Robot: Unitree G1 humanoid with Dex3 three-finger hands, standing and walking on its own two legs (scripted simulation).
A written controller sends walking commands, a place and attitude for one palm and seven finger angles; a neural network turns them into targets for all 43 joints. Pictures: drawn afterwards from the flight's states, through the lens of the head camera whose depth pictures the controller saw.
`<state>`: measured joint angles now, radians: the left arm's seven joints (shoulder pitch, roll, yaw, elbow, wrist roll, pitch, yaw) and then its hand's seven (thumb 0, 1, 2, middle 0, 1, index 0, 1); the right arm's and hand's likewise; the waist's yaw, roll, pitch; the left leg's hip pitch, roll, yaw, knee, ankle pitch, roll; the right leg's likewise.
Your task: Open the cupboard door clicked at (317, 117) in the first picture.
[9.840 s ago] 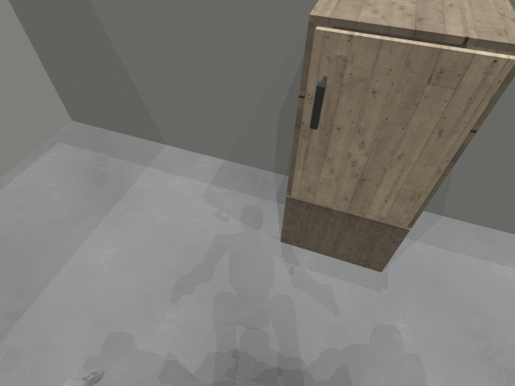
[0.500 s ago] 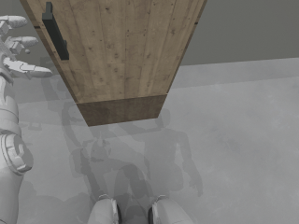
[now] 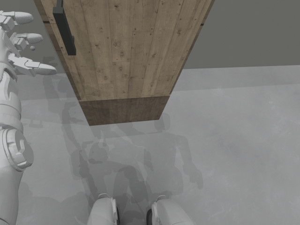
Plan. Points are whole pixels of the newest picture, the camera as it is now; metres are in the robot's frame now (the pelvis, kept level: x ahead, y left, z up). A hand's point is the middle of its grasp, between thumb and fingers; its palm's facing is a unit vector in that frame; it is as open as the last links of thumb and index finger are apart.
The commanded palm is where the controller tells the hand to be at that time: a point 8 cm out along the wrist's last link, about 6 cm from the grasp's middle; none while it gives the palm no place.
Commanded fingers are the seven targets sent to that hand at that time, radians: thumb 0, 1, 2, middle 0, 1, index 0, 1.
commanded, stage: slide the fingers in behind the handle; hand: left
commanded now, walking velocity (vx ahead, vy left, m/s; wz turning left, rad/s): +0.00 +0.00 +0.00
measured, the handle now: (66, 28) +0.60 +0.17 +0.09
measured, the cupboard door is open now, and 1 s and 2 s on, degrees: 0 0 0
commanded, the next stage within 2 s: close the thumb around the handle in 1.70 s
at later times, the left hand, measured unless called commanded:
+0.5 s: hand (49, 44) +0.55 +0.20 +0.09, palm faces +0.08 -1.00 +0.00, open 14.0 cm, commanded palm +0.52 +0.24 +0.09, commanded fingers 0.00 -0.50 0.30 -0.30 -1.20 -0.30 -1.20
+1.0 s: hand (66, 44) +0.54 +0.16 +0.09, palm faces +0.06 -1.00 -0.01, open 14.0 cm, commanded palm +0.52 +0.20 +0.09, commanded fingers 0.00 -0.50 0.30 -0.30 -1.20 -0.30 -1.20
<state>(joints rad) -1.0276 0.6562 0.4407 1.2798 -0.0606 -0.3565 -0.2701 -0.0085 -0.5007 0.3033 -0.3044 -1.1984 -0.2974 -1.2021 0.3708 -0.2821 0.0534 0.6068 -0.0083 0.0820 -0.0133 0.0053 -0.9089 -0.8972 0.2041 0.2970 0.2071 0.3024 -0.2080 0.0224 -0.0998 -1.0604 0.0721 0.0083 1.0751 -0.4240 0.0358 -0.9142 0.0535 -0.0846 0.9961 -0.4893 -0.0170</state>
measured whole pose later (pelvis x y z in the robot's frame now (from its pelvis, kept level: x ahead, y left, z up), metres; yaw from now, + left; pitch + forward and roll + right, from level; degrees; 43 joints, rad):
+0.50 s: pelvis +0.00 +0.00 +0.00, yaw -1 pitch +24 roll -5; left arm -1.02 0.60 0.45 1.26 -0.04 -0.35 -0.19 -0.01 -0.50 0.30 -0.30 -1.20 -0.30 -1.20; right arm 0.44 -0.27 0.05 0.63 -0.03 0.08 0.01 0.01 -0.91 -0.90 0.20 0.30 0.21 0.30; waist -0.22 0.04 -0.10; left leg -1.05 0.08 0.03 1.06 -0.43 0.04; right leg -0.92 0.06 -0.06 0.99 -0.48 -0.01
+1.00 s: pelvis +0.01 -0.01 +0.00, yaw +0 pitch +23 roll -4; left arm -1.02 0.49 0.37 1.22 -0.04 -0.38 -0.11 -0.01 -0.50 0.30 -0.30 -1.20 -0.30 -1.20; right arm 0.41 -0.26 0.03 0.63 -0.03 0.08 0.03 0.01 -0.91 -0.90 0.20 0.30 0.21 0.30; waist -0.20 0.04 -0.12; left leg -1.05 0.07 0.01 1.07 -0.43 0.03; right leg -0.91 0.05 -0.08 1.00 -0.50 -0.02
